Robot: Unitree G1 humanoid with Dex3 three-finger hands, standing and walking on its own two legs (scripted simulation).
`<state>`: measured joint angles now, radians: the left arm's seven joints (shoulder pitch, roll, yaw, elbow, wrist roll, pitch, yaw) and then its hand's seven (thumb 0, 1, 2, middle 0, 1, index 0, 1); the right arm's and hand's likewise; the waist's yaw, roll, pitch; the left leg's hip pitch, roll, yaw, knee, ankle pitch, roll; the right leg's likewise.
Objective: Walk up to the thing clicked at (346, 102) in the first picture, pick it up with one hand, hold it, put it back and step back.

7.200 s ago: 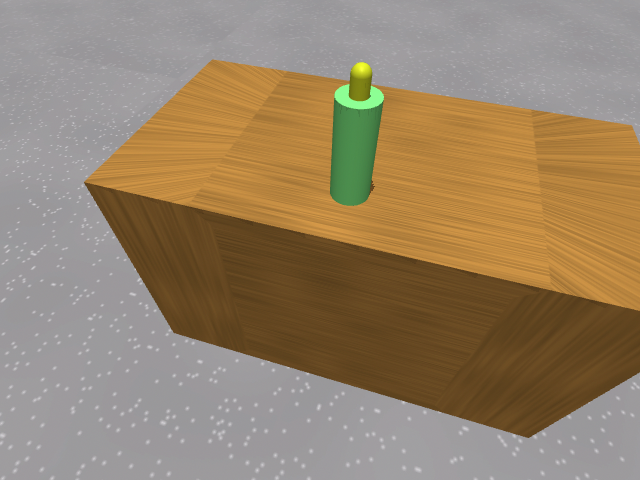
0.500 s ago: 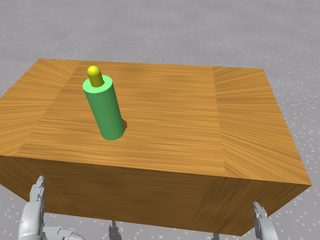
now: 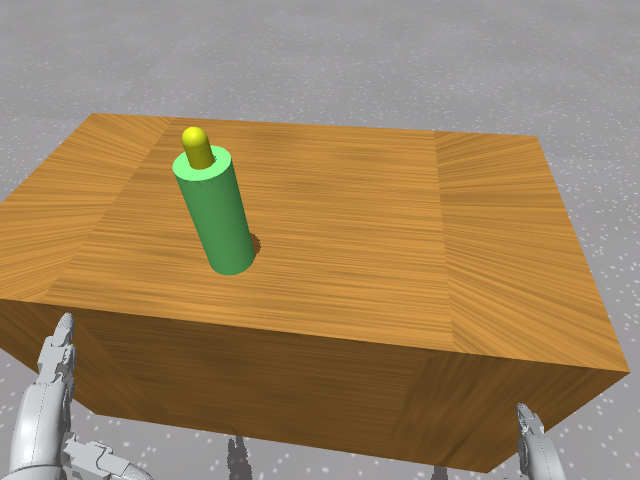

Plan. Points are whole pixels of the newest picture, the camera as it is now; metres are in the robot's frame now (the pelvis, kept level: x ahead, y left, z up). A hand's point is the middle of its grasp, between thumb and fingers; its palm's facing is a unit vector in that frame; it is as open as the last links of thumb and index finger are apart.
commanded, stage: rise first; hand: left
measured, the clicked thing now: (215, 203) +0.50 +0.19 +0.06
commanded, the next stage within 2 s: go down in 0.48 s
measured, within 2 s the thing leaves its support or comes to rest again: neither
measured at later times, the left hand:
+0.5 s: hand (95, 401) +0.18 +0.25 +0.08, palm faces +0.27 -0.88 -0.40, open 17.6 cm
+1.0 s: hand (68, 332) +0.25 +0.29 +0.10, palm faces +0.27 -0.94 -0.22, open 17.6 cm
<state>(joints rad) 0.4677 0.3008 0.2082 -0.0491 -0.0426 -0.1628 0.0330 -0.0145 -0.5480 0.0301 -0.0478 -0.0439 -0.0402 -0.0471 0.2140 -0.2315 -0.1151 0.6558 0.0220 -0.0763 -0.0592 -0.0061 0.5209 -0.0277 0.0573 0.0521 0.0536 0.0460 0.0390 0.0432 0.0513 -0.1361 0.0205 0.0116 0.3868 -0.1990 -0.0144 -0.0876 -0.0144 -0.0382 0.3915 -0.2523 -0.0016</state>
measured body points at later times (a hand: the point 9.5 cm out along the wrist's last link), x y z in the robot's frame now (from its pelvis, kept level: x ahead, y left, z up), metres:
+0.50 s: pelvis +0.00 +0.00 +0.00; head +0.00 -0.01 +0.45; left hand +0.16 +0.29 +0.10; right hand +0.16 -0.25 -0.09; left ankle +0.01 +0.13 -0.74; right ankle -0.02 -0.11 -0.74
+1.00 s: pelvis -0.01 +0.01 -0.01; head -0.01 +0.00 +0.44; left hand +0.23 +0.34 +0.12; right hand +0.16 -0.24 -0.10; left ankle +0.01 +0.13 -0.74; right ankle -0.02 -0.11 -0.74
